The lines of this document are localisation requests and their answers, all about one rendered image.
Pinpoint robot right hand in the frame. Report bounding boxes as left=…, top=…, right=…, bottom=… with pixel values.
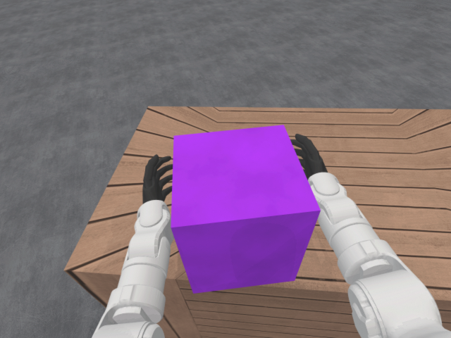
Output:
left=290, top=134, right=328, bottom=180

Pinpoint right robot upper arm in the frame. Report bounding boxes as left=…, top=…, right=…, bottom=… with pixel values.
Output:
left=348, top=270, right=451, bottom=338

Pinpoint pedestal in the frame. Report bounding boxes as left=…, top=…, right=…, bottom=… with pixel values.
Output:
left=64, top=106, right=451, bottom=338

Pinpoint left robot upper arm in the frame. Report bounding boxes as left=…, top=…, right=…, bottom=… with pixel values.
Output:
left=93, top=321, right=165, bottom=338

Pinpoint left robot forearm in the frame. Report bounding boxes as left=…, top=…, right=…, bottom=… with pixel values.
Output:
left=92, top=200, right=175, bottom=338

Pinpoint carton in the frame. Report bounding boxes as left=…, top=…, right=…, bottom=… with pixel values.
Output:
left=171, top=125, right=321, bottom=294

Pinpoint robot left hand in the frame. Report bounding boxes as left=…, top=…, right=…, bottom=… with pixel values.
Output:
left=142, top=154, right=173, bottom=203

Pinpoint right robot forearm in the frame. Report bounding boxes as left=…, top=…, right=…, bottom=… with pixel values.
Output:
left=308, top=173, right=442, bottom=324

